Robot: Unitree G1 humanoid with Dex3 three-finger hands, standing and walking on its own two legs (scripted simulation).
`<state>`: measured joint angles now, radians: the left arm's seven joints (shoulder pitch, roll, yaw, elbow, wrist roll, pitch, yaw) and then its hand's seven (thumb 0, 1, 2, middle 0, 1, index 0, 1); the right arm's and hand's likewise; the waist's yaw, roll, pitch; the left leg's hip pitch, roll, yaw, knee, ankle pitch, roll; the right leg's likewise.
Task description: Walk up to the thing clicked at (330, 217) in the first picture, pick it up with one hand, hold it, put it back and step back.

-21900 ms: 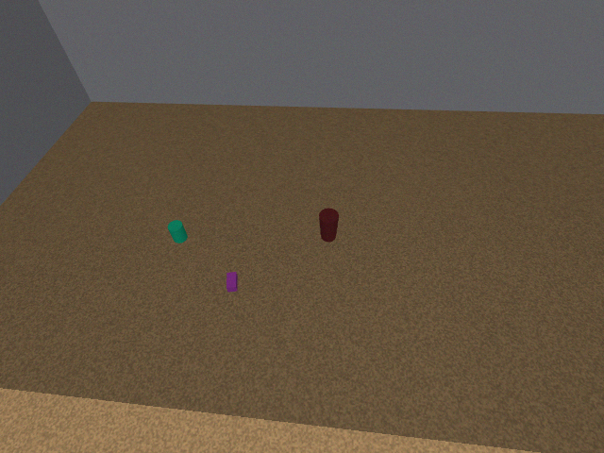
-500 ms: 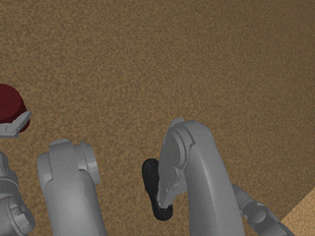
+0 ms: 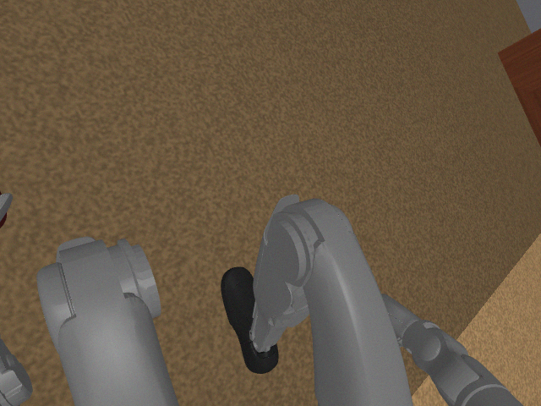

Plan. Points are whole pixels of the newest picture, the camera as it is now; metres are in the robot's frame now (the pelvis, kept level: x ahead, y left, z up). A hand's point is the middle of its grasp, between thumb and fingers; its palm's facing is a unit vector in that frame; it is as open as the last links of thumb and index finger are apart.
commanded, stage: lower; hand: left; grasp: from the side
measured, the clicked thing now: out of the picture +0.41 +0.30 -0.20
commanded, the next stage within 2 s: loosen in 0.48 s
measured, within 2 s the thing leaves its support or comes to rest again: rests again in 0.38 s
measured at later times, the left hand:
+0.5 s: hand out of the picture +0.41 +0.30 -0.18, palm faces +0.43 -0.90 -0.01, open 10.8 cm
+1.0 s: hand out of the picture +0.42 +0.30 -0.17, palm faces +0.42 -0.91 -0.01, open 12.6 cm
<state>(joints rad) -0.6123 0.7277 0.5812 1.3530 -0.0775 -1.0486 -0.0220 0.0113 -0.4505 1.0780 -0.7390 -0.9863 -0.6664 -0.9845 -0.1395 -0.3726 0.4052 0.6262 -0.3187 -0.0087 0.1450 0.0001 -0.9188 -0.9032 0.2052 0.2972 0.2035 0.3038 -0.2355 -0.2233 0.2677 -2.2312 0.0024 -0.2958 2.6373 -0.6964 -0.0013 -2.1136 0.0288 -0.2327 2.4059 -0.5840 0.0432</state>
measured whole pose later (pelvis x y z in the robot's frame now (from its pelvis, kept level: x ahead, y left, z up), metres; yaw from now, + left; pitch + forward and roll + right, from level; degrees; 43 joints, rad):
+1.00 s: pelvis -0.01 +0.01 +0.00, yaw -2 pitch +11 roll -17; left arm -0.61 0.82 0.54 1.41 -0.09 -1.13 0.01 -0.01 -0.44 0.52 -0.67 -0.62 -0.65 -0.62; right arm -0.18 -0.38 0.49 0.58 -0.35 -0.01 0.15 0.00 -0.92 -0.90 0.21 0.30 0.21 0.30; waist -0.23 -0.27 0.31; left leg -2.20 0.01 -0.35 2.67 -0.71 0.01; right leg -2.07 0.06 -0.27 2.39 -0.56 0.06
